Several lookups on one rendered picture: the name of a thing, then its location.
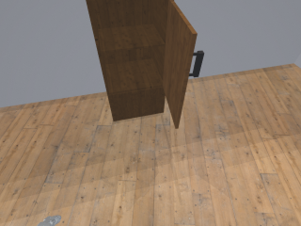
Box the handle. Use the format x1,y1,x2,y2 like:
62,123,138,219
189,50,204,77

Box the left robot hand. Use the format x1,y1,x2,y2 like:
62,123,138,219
37,215,62,226

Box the cupboard door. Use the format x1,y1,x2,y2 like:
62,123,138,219
163,0,198,129

